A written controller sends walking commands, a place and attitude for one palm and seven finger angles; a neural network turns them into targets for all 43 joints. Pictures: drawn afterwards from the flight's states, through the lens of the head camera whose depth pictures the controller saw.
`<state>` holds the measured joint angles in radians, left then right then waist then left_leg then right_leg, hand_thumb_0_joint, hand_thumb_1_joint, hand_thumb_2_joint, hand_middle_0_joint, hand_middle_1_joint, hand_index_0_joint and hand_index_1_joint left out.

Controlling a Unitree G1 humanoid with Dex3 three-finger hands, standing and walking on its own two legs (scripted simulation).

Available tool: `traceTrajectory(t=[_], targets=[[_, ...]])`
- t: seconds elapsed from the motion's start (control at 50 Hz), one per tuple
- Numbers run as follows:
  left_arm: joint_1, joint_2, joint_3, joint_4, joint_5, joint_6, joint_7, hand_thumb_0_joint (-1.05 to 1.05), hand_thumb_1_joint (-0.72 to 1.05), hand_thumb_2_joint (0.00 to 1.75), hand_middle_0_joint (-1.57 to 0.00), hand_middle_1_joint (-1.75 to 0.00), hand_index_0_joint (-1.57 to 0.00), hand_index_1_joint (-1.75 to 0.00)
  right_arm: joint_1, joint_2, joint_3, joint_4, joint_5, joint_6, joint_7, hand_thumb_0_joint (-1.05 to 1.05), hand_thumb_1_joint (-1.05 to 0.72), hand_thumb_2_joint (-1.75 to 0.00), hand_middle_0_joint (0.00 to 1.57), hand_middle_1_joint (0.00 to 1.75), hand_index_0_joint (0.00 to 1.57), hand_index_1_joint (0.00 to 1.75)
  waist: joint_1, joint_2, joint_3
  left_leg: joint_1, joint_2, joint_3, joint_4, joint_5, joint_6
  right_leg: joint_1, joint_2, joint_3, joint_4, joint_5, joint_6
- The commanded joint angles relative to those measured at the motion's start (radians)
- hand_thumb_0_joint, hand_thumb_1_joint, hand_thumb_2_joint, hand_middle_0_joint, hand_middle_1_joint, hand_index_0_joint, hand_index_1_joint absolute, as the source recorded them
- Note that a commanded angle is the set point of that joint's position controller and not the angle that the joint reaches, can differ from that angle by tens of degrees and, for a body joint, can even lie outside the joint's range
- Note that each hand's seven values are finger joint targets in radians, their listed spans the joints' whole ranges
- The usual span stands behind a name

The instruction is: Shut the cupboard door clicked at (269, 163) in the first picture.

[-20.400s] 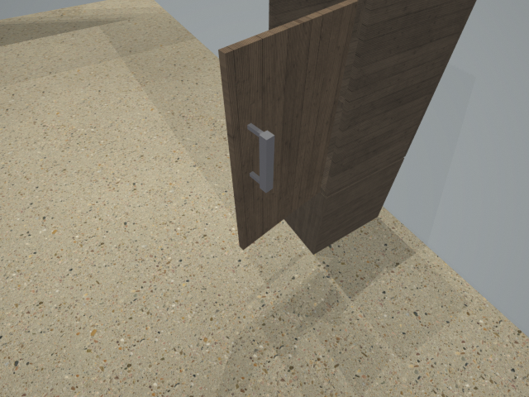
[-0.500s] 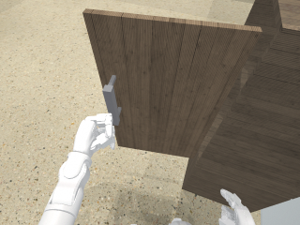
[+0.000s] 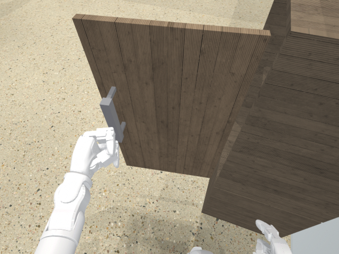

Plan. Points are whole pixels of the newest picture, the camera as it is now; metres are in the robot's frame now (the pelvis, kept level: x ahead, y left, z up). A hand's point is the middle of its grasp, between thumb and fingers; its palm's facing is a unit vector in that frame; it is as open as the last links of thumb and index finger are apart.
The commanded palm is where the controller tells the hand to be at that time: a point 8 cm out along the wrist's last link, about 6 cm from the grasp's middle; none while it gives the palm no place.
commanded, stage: push the door shut along its arc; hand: left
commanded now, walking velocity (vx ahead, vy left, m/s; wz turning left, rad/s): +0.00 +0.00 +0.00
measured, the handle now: (115, 116) +0.44 +0.16 +0.06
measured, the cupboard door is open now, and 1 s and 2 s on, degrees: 100 84 68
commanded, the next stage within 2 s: pull the fist back off the door in 1.94 s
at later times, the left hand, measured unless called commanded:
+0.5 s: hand (123, 134) +0.38 +0.13 +0.06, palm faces -0.24 -0.97 -0.06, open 3.1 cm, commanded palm +0.38 +0.17 +0.06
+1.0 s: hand (136, 117) +0.43 +0.10 +0.06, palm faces -0.38 -0.93 -0.03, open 3.1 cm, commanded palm +0.44 +0.15 +0.06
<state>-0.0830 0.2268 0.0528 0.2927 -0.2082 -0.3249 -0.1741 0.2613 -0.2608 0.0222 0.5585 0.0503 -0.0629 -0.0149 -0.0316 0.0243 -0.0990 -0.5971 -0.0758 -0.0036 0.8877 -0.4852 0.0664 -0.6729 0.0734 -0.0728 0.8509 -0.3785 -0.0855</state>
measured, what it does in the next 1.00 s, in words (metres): stands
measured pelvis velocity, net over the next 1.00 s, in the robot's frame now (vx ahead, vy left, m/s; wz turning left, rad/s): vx -0.01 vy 0.03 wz -0.01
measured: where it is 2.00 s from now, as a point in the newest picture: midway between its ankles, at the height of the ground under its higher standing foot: outside the picture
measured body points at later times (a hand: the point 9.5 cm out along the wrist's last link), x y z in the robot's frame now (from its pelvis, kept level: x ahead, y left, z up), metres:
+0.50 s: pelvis -0.01 +0.00 +0.00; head +0.06 +0.00 +0.44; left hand +0.39 +0.18 +0.07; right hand +0.10 -0.25 -0.11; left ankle -0.03 +0.08 -0.69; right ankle +0.02 -0.06 -0.69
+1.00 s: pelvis -0.01 +0.03 -0.01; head +0.08 +0.03 +0.43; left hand +0.45 +0.15 +0.06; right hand +0.04 -0.24 -0.13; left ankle -0.03 +0.08 -0.69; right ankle +0.02 -0.06 -0.69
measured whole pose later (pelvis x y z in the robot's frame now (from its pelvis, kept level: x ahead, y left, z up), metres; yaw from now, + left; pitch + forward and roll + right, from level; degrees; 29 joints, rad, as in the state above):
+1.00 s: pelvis -0.01 +0.03 -0.01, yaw -1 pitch +16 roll -1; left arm -0.74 0.28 0.08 0.98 -0.17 -0.35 -0.35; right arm 0.35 -0.27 0.02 0.63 0.04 0.00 0.01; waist -0.12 0.03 -0.10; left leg -0.73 -0.10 0.02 0.93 -0.48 0.10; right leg -0.81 0.05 -0.06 0.89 -0.37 -0.05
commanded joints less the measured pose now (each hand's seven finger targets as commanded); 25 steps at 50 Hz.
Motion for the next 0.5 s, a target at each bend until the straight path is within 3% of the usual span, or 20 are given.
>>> traceTrajectory(t=[0.0,0.02,0.04,0.08,0.16,0.18,0.24,0.26,0.28,0.36,0.44,0.48], targets=[[-0.260,0.113,0.066,-0.117,-0.007,-0.054,0.000,0.00,0.90,0.90,-1.30,-1.50,-1.30,-1.50,-0.023,-0.115,-0.045,-0.130,0.002,-0.052,0.003,0.00,-0.90,-0.90,0.20,0.30,0.20,0.30,-0.019,-0.034,-0.242,-0.040,0.047,-0.024,-0.109,0.242,-0.031,0.282,-0.092,0.148,-0.125,0.214,0.071],[-0.252,0.131,0.082,-0.101,-0.004,-0.046,-0.003,0.00,0.90,0.90,-1.30,-1.50,-1.30,-1.50,-0.019,-0.119,-0.048,-0.130,0.005,-0.047,0.004,0.00,-0.90,-0.90,0.20,0.30,0.20,0.30,-0.016,-0.060,-0.253,-0.043,0.046,-0.022,-0.109,0.246,-0.031,0.291,-0.095,0.153,-0.129,0.218,0.075],[-0.247,0.108,0.059,-0.100,-0.001,-0.038,-0.011,0.00,0.90,0.90,-1.30,-1.50,-1.30,-1.50,-0.021,-0.118,-0.048,-0.138,0.005,-0.045,0.007,0.00,-0.90,-0.90,0.20,0.30,0.20,0.30,-0.010,-0.028,-0.260,-0.035,0.045,-0.020,-0.116,0.255,-0.032,0.299,-0.096,0.152,-0.128,0.234,0.073],[-0.253,0.137,0.074,-0.122,-0.001,-0.027,-0.026,0.00,0.90,0.90,-1.30,-1.50,-1.30,-1.50,-0.016,-0.125,-0.051,-0.149,0.005,-0.039,0.008,0.00,-0.90,-0.90,0.20,0.30,0.20,0.30,-0.009,-0.025,-0.298,-0.015,0.046,-0.020,-0.112,0.289,-0.029,0.330,-0.095,0.150,-0.115,0.291,0.077],[-0.409,0.150,0.075,-0.126,-0.011,-0.047,-0.037,0.00,0.90,0.90,-1.30,-1.50,-1.30,-1.50,-0.019,-0.121,-0.045,-0.141,0.006,-0.040,0.002,0.00,-0.90,-0.90,0.20,0.30,0.20,0.30,-0.038,-0.057,-0.271,-0.027,0.048,-0.022,-0.110,0.258,-0.027,0.304,-0.093,0.153,-0.125,0.257,0.077],[-0.438,0.181,0.103,-0.124,-0.017,-0.056,-0.035,0.00,0.90,0.90,-1.30,-1.50,-1.30,-1.50,-0.017,-0.126,-0.045,-0.138,0.004,-0.040,-0.002,0.00,-0.90,-0.90,0.20,0.30,0.20,0.30,-0.036,-0.068,-0.272,-0.032,0.051,-0.024,-0.105,0.259,-0.025,0.312,-0.093,0.159,-0.125,0.257,0.076],[-0.497,0.149,0.076,-0.079,-0.019,-0.074,-0.043,0.00,0.90,0.90,-1.30,-1.50,-1.30,-1.50,-0.013,-0.121,-0.043,-0.124,0.005,-0.048,-0.002,0.00,-0.90,-0.90,0.20,0.30,0.20,0.30,-0.043,-0.046,-0.280,-0.015,0.048,-0.027,-0.111,0.255,-0.027,0.290,-0.090,0.146,-0.117,0.246,0.071],[-0.498,0.165,0.089,-0.052,-0.016,-0.076,-0.046,0.00,0.90,0.90,-1.30,-1.50,-1.30,-1.50,-0.009,-0.124,-0.044,-0.117,0.005,-0.047,-0.002,0.00,-0.90,-0.90,0.20,0.30,0.20,0.30,-0.042,-0.039,-0.280,-0.012,0.049,-0.026,-0.109,0.259,-0.027,0.284,-0.089,0.146,-0.117,0.249,0.069],[-0.511,0.163,0.078,-0.025,-0.011,-0.070,-0.054,0.00,0.90,0.90,-1.30,-1.50,-1.30,-1.50,-0.004,-0.128,-0.042,-0.115,0.004,-0.044,-0.002,0.00,-0.90,-0.90,0.20,0.30,0.20,0.30,-0.043,-0.019,-0.275,-0.012,0.049,-0.028,-0.109,0.263,-0.027,0.279,-0.088,0.142,-0.111,0.255,0.067],[-0.592,0.167,0.067,0.123,0.007,-0.044,-0.082,0.00,0.90,0.90,-1.30,-1.50,-1.30,-1.50,0.024,-0.136,-0.043,-0.095,0.009,-0.028,0.002,0.00,-0.90,-0.90,0.20,0.30,0.20,0.30,-0.062,-0.041,-0.253,-0.038,0.049,-0.030,-0.111,0.230,-0.028,0.232,-0.088,0.138,-0.114,0.210,0.069],[-0.694,0.171,0.066,0.192,0.002,-0.028,-0.111,0.00,0.90,0.90,-1.30,-1.50,-1.30,-1.50,0.047,-0.145,-0.046,-0.093,0.010,-0.015,0.003,0.00,-0.90,-0.90,0.20,0.30,0.20,0.30,-0.072,-0.043,-0.289,-0.026,0.048,-0.036,-0.114,0.238,-0.027,0.224,-0.083,0.123,-0.106,0.215,0.063],[-0.780,0.171,0.063,0.193,-0.003,-0.034,-0.122,0.00,0.90,0.90,-1.30,-1.50,-1.30,-1.50,0.058,-0.148,-0.047,-0.088,0.006,-0.012,0.001,0.00,-0.90,-0.90,0.20,0.30,0.20,0.30,-0.077,-0.015,-0.316,0.001,0.048,-0.043,-0.112,0.262,-0.027,0.219,-0.079,0.114,-0.093,0.238,0.058]])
